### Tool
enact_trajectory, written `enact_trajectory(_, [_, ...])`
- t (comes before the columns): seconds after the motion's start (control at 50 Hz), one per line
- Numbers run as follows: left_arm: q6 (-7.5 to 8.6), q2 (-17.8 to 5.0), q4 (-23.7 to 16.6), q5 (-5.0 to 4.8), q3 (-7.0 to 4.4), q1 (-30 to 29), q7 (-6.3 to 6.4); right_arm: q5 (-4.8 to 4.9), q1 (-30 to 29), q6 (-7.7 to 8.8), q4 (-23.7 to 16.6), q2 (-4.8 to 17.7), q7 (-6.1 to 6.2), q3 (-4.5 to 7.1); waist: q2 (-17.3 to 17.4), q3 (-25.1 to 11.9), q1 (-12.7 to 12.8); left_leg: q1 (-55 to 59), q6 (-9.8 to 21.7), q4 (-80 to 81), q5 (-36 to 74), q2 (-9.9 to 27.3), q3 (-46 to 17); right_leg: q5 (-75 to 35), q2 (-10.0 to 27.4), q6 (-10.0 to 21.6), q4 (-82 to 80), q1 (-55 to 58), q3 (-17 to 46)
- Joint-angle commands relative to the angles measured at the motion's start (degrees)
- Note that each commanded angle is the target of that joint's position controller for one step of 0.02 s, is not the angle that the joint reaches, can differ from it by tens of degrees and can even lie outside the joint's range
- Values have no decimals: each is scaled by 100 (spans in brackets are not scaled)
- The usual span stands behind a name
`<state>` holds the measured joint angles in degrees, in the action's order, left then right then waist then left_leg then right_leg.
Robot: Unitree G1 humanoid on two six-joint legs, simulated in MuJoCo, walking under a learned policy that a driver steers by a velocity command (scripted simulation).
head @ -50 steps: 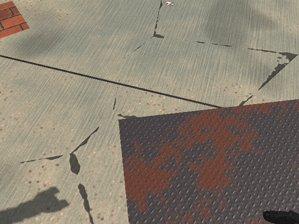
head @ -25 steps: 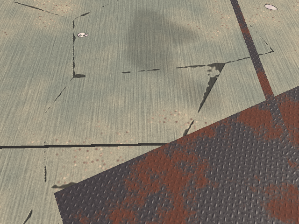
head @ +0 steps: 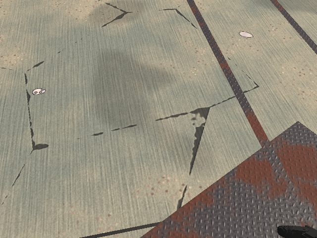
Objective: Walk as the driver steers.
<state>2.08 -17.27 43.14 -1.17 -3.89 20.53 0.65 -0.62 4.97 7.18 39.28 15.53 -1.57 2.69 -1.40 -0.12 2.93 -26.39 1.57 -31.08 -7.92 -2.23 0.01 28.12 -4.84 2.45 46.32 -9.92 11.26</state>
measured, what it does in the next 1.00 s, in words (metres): walks ahead: right foot, then left foot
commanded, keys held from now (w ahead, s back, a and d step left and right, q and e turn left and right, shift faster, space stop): w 0.36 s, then no key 0.64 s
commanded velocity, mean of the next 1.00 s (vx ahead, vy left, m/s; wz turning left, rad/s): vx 0.29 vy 0.00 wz -0.06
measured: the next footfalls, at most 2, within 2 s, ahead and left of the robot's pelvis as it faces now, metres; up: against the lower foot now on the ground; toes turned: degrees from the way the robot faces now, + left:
right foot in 0.46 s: +0.41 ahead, -0.14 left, +0.00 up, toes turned -3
left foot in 0.82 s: +0.43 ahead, +0.10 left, +0.00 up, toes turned -2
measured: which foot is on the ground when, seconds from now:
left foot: down 0.00-0.46, up 0.48-0.80, down 0.82-1.00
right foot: up 0.00-0.44, down 0.46-1.00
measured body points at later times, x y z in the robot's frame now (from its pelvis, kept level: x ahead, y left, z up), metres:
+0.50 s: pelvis +0.26 -0.03 +0.00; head +0.30 -0.04 +0.45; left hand +0.52 +0.18 -0.06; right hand +0.24 -0.32 -0.13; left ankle +0.10 +0.11 -0.69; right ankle +0.37 -0.14 -0.72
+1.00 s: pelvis +0.37 -0.03 +0.01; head +0.37 -0.02 +0.46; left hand +0.47 +0.22 -0.12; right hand +0.47 -0.29 -0.11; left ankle +0.39 +0.10 -0.72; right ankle +0.37 -0.14 -0.72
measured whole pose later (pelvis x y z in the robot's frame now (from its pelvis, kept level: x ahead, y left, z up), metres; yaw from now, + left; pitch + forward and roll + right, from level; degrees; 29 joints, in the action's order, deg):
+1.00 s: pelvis +0.37 -0.03 +0.01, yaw -2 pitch -1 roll -1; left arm 0.3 -13.1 51.5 1.0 -1.2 10.4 0.6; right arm -0.8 10.5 0.3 49.9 13.5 1.3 1.5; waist -0.5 0.8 0.4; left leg -15.0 -1.5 -30.2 -14.5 2.1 -1.3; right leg 14.1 -1.0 0.9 27.9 -13.2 -1.8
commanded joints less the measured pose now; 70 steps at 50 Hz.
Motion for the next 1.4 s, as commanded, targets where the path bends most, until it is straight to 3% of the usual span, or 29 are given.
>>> enact_trajectory(0.02, [179,-744,-482,-102,-72,78,-15,139,1684,-22,107,913,10,338,1010,-872,-821,3901,1363,1470,-2281,2318,-3972,54,310,-67,2883,-3566,10])
enact_trajectory(0.04, [177,-734,-604,-37,-63,-411,-12,79,1346,-73,42,789,27,274,567,-426,-750,3189,1176,1532,-1859,2071,-3222,-370,544,-55,2777,-3498,-259])
enact_trajectory(0.06, [198,-659,-693,54,-60,-678,-28,44,1130,-104,56,672,27,220,436,-52,-635,2568,1152,1682,-1268,1842,-2710,-674,720,-59,2408,-3418,-386])
enact_trajectory(0.1, [191,-479,-667,66,-57,-569,-66,0,970,-89,81,530,32,150,685,32,-384,1984,1058,1922,-422,1507,-2072,-1031,974,-82,1866,-2907,-507])
enact_trajectory(0.14, [167,-302,-645,67,-12,-530,-78,62,1043,-63,168,613,38,166,743,-8,-336,1849,1142,2068,210,1441,-1668,-1155,1029,-158,1457,-2820,-670])
enact_trajectory(0.2, [192,-141,-786,110,69,-1036,-83,102,1188,-90,309,859,83,226,558,58,-450,1878,1172,2227,872,1424,-1203,-1876,1093,-275,431,-2914,-803])
enact_trajectory(0.28, [254,-48,-903,64,117,-1735,-159,168,1498,-169,514,965,108,226,558,162,-713,1900,976,2214,1022,1240,-663,-2977,912,-310,-882,-2484,-1006])
enact_trajectory(0.38, [321,-154,-1128,22,81,-2305,-293,194,1840,-320,775,1040,132,231,612,359,-788,2558,825,1816,1493,1539,-745,-2750,720,-103,-1621,-2370,-1048])
enact_trajectory(0.42, [364,-323,-1013,106,-8,-1838,-310,179,1711,-401,794,1126,179,250,696,26,-446,2763,591,1062,2935,1422,-601,-2711,487,87,-1969,-1583,-1184])
enact_trajectory(0.44, [382,-503,-797,176,-102,-1178,-283,185,1636,-413,764,1091,202,227,626,-416,-106,2607,414,310,3594,1164,-417,-3243,368,243,-2199,-580,-1305])
enact_trajectory(0.46, [384,-846,-645,266,-192,-449,-227,84,1600,-380,633,904,222,145,358,-1118,166,1839,147,-812,2733,860,-226,-4927,1008,526,-1872,910,-787])
enact_trajectory(0.48, [305,-1245,-610,367,-239,27,-167,-77,2245,-294,578,333,177,-56,-1056,-2013,47,-248,-305,-3045,-1063,96,12,-6954,2647,1467,-1413,3173,1057])
enact_trajectory(0.5, [215,-951,-508,226,-183,269,-189,51,2600,-256,794,516,139,-46,-1302,-2849,145,-703,-398,-4057,-3177,-87,-696,-6632,3053,1930,-1742,3411,2065])
enact_trajectory(0.52, [154,-747,-530,166,-116,-67,-196,203,2150,-275,758,978,132,96,-707,-2108,177,-975,-398,-4339,-2960,217,-783,-6190,2712,1674,-1943,2657,1393])
enact_trajectory(0.54, [146,-561,-546,136,-48,-526,-185,221,1623,-319,613,906,160,80,-444,-1396,38,-1133,-418,-4085,-2614,446,-540,-5981,2385,1438,-2100,1910,802])
enact_trajectory(0.56, [156,-365,-530,138,28,-898,-201,141,1421,-401,603,814,203,78,-151,-914,-146,-982,-473,-3674,-2316,628,-443,-5806,2128,1300,-2338,1103,423])
enact_trajectory(0.58, [174,-277,-515,174,55,-1169,-211,82,1457,-508,610,738,246,91,-224,-755,-372,-487,-500,-3235,-2038,794,-467,-5564,1974,1191,-2548,414,171])
enact_trajectory(0.64, [211,-326,-393,305,31,-1625,-226,47,1739,-702,735,387,327,17,-528,-685,-700,760,-626,-2111,-1552,703,-249,-5570,1682,1190,-2898,-767,-467])
enact_trajectory(0.68, [191,-392,-258,284,12,-1618,-184,10,1529,-736,719,358,352,-7,-562,-788,-622,1073,-590,-1409,-972,675,-222,-5171,1647,1157,-2947,-797,-581])
enact_trajectory(0.76, [70,-405,8,222,45,-1551,-133,-1,1107,-829,690,492,345,49,-459,-552,-515,1578,-411,-445,-229,606,-179,-2464,1594,946,-3094,-1049,-435])
enact_trajectory(0.8, [37,-194,144,191,138,-1458,-136,-95,948,-824,656,506,341,55,-305,-253,-550,1947,-239,351,142,605,-205,-1017,1296,555,-2998,-1284,-433])
enact_trajectory(0.82, [33,-77,243,235,187,-1245,-136,-119,862,-805,573,668,362,71,-49,-128,-467,2058,-118,683,570,921,-552,-535,1080,278,-2811,-1363,-495])
enact_trajectory(0.84, [42,-132,316,282,159,-861,-140,-67,701,-802,513,1053,397,143,596,1,-131,1946,48,643,677,1191,-734,-335,684,51,-2554,-1438,-756])
enact_trajectory(0.86, [-5,-46,361,256,177,-790,-85,-22,555,-793,625,920,367,149,1129,-29,-60,1201,128,834,-741,1034,-705,-764,485,-94,-2435,-812,-1114])
enact_trajectory(0.88, [-52,-200,383,248,151,-1005,-38,-33,453,-761,610,604,328,82,953,140,-185,832,51,990,-1218,856,-651,-1053,502,-146,-2299,-514,-1137])
enact_trajectory(0.9, [-97,-217,399,222,135,-1079,2,-66,419,-717,650,466,310,33,858,132,-190,759,-52,999,-1080,802,-583,-1268,548,-115,-2250,-385,-1117])
enact_trajectory(0.96, [-150,-224,563,228,126,-978,40,-10,511,-595,795,506,297,32,620,-30,-231,1176,-150,719,-44,695,-434,-1775,638,-46,-2243,-319,-1021])
enact_trajectory(1.06, [-136,-205,821,155,112,-1049,41,25,555,-605,1019,504,333,28,318,-217,-301,1531,-95,496,808,630,-340,-2469,665,-79,-2145,-147,-1043])
enact_trajectory(1.4, [-240,-241,1553,135,122,-1077,138,35,474,-712,1704,403,373,21,167,20,-276,1582,-110,670,587,452,-161,-2416,696,-120,-2259,1,-1068])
